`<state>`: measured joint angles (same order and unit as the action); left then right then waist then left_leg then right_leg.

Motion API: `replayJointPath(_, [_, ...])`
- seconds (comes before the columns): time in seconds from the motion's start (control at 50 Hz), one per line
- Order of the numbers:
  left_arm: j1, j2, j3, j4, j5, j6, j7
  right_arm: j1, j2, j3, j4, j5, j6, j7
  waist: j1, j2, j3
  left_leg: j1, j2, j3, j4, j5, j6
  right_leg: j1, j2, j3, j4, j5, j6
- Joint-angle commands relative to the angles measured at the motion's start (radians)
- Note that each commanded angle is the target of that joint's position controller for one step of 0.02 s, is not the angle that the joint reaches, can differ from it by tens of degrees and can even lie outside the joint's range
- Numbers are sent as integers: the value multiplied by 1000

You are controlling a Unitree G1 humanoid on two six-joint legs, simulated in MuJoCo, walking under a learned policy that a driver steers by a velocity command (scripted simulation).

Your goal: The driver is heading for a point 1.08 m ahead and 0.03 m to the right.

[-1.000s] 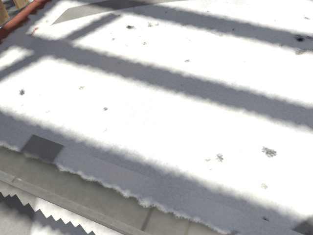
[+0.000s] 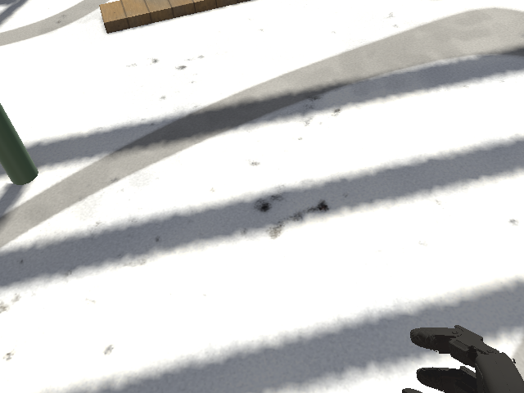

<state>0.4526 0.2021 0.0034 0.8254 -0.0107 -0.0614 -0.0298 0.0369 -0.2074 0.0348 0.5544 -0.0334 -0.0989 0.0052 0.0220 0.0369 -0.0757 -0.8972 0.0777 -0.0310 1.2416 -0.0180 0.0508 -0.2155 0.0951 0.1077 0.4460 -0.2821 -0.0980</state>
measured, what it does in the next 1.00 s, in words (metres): walks ahead: left foot, then right foot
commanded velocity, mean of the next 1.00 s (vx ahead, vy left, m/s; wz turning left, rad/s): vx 0.50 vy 0.00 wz -0.12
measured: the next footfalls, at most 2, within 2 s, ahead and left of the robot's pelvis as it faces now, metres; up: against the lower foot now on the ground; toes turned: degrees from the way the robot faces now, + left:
left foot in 0.24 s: +0.34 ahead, +0.13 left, +0.00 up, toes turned -4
right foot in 0.76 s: +0.63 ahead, -0.11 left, +0.00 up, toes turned -5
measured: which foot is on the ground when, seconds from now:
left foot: up 0.00-0.22, down 0.24-0.78, up 0.80-1.00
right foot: down 0.00-0.26, up 0.28-0.74, down 0.76-1.00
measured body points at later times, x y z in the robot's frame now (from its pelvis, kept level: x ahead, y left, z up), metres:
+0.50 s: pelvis +0.31 +0.05 +0.00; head +0.33 +0.05 +0.45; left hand +0.50 +0.29 -0.09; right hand +0.32 -0.22 -0.12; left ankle +0.30 +0.13 -0.74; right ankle +0.37 -0.11 -0.65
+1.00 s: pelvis +0.59 -0.02 +0.00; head +0.61 -0.03 +0.45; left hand +0.68 +0.25 -0.11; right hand +0.71 -0.30 -0.11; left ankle +0.67 +0.14 -0.66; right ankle +0.59 -0.11 -0.74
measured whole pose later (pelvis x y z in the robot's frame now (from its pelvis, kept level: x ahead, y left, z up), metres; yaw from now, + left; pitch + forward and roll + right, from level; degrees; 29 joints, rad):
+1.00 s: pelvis +0.59 -0.02 +0.00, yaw -4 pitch +2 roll -1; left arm 0.32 0.26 0.06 0.79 0.00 -0.09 -0.02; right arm 0.21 -0.30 -0.05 0.74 0.00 -0.06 0.00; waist 0.03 0.05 -0.01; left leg -0.66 0.12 -0.05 1.04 -0.22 -0.02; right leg -0.20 0.07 -0.04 0.33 -0.16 -0.07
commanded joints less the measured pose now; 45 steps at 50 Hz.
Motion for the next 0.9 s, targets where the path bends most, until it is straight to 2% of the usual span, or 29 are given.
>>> replayJointPath(0.02, [6, 129, 32, -53, -6, -29, 32, -99, -50, -18, -45, 23, -5, -2, 27, -116, 50, 164, -51, 75, -394, 118, -41, -38, -140, 134, -248, 301, -88])
replayJointPath(0.04, [36, 132, 32, -46, -4, -29, 35, -147, -52, -21, -51, 40, -7, 9, 55, -132, 58, 161, -60, 74, -503, 125, -48, 36, -167, 155, -259, 278, -92])
replayJointPath(0.08, [59, 141, 32, -32, -11, -24, 34, -202, -66, -32, -59, 54, -13, 29, 86, -160, 81, 164, -61, 55, -638, 118, -46, 150, -216, 186, -252, 257, -99])
replayJointPath(0.14, [58, 162, 41, -17, -15, -4, 37, -199, -96, -53, -53, 56, -21, 45, 85, -166, 102, 224, -65, 27, -763, 105, -24, 264, -279, 217, -205, 338, -94])
replayJointPath(0.18, [39, 184, 52, -16, -7, 8, 40, -152, -122, -69, -36, 50, -27, 45, 58, -167, 94, 331, -92, 43, -812, 35, -1, 300, -282, 200, -128, 570, -70])
replayJointPath(0.2, [30, 198, 59, -17, -4, 13, 41, -90, -142, -80, -18, 44, -30, 38, 32, -178, 53, 426, -115, 69, -832, -3, 17, 315, -269, 187, -49, 749, -60])
replayJointPath(0.22, [3, 200, 61, -28, 7, 17, 38, 33, -170, -96, 15, 41, -31, 30, -26, -175, -29, 610, -101, 66, -838, 16, 50, 280, -232, 154, 86, 843, -40])
replayJointPath(0.24, [-41, 186, 55, -63, 26, 11, 32, 210, -210, -107, 42, 27, -30, 21, -106, -153, -171, 915, 7, -31, -748, 46, 111, 112, -203, 153, 281, 742, -27])
replayJointPath(0.26, [66, 93, 28, -71, 30, -7, 27, 357, -284, -132, 67, 5, -22, 10, -104, 98, -348, 1373, 242, -390, -711, 50, 260, -284, -54, 73, 648, 319, 47])
replayJointPath(0.28, [134, 78, 11, -51, 4, -21, 24, 396, -228, -121, 105, 26, -13, 14, -94, 274, -421, 1428, 350, -696, -870, -142, 325, -455, -5, 77, 875, -241, 77])
replayJointPath(0.3, [21, 180, 40, -64, -18, -32, 22, 330, -162, -108, 95, 36, -4, 1, -107, 144, -242, 1254, 303, -624, -925, -305, 268, -531, -72, 95, 965, -184, 72])
replayJointPath(0.32, [-98, 195, 43, -101, -22, -38, 21, 262, -151, -100, 89, 34, 0, -5, -92, 29, -103, 1056, 262, -484, -964, -291, 232, -516, -113, 57, 960, -98, 70])
replayJointPath(0.34, [-163, 183, 45, -123, -11, -43, 22, 229, -145, -94, 98, 27, -1, 1, -65, -31, 4, 911, 221, -394, -1014, -199, 231, -515, -142, 21, 919, -60, 72])
replayJointPath(0.38, [-147, 142, 44, -126, -6, -35, 26, 216, -124, -87, 115, 18, -10, 6, -13, 1, 51, 802, 150, -282, -1071, -103, 218, -471, -189, 3, 851, -10, 72])
replayJointPath(0.44, [-163, 106, 39, -132, 3, -18, 34, 236, -131, -89, 152, 38, -22, 16, 7, 28, 96, 736, 117, -179, -1101, 53, 212, -514, -221, -35, 752, 19, 94])
replayJointPath(0.48, [-237, 106, 38, -163, 16, -21, 33, 254, -161, -98, 162, 33, -21, 15, -7, 4, 107, 704, 98, -125, -1109, 141, 206, -525, -229, -57, 618, 133, 114])
replayJointPath(0.54, [-360, 78, 27, -190, 13, -33, 22, 294, -185, -102, 182, 39, -10, 7, -53, 7, 111, 667, 51, -39, -1111, 183, 164, -411, -195, -91, 328, 335, 110])
replayJointPath(0.64, [-524, 101, 34, -248, -4, -43, -6, 409, -207, -107, 239, 56, 17, 1, -111, 7, 129, 889, 131, -76, -1060, 180, 148, -445, -158, -87, 123, 375, 83])
replayJointPath(0.7, [-522, 129, 48, -265, -3, -48, -21, 412, -223, -115, 253, 50, 37, -9, -80, 27, 104, 984, 162, -86, -970, 316, 119, -385, -126, -97, 59, 256, 45])
replayJointPath(0.72, [-467, 151, 60, -254, 0, -49, -19, 399, -232, -119, 251, 50, 42, -12, -45, 48, 64, 991, 152, -75, -901, 462, 106, -289, -99, -117, 44, 224, 27])
replayJointPath(0.74, [-335, 186, 81, -218, 2, -48, -12, 382, -226, -116, 247, 47, 48, -15, 26, 49, -18, 961, 113, -41, -757, 574, 83, -102, -78, -138, 13, 250, -6])
replayJointPath(0.76, [-148, 245, 101, -179, 15, -46, 0, 366, -204, -104, 221, 35, 46, -19, 99, 23, -158, 785, 72, -12, -520, 437, 52, 213, -187, -35, 78, 338, -68])
replayJointPath(0.78, [-30, 338, 125, -163, 30, -40, 9, 472, -101, -69, 194, 27, 27, -12, 82, -190, -313, 352, -88, 42, -117, -66, -24, 635, -447, 388, 77, 269, -230])
replayJointPath(0.8, [6, 267, 109, -147, 8, -33, 10, 474, -124, -70, 213, 35, 7, -4, 97, -258, -387, 196, -129, -80, 37, -563, -29, 683, -502, 633, -51, 170, -275])
replayJointPath(0.82, [-57, 222, 93, -148, 0, -27, 16, 383, -196, -93, 189, 61, -2, 1, 90, -196, -218, 105, -67, -91, 98, -514, -27, 551, -461, 504, -84, 94, -221])
replayJointPath(0.84, [-132, 198, 84, -158, 0, -23, 18, 304, -199, -93, 168, 63, -5, 2, 63, -126, -101, 108, -18, -56, 62, -417, -28, 382, -417, 368, -114, 117, -184])
replayJointPath(0.86, [-191, 172, 76, -159, 7, -24, 13, 264, -186, -95, 158, 49, -2, 0, 27, -78, -19, 142, 14, -38, -1, -356, -35, 226, -376, 285, -158, 172, -165])
replayJointPath(0.88, [-227, 146, 68, -162, 16, -29, 8, 273, -177, -100, 161, 39, 10, -3, -13, -91, 17, 208, 42, -43, -47, -314, -40, 113, -340, 223, -199, 209, -150])
replayJointPath(0.9, [-247, 141, 68, -159, 18, -34, 4, 304, -156, -98, 168, 40, 23, -3, -41, -118, 28, 261, 52, -44, -70, -292, -48, 40, -323, 192, -236, 209, -153])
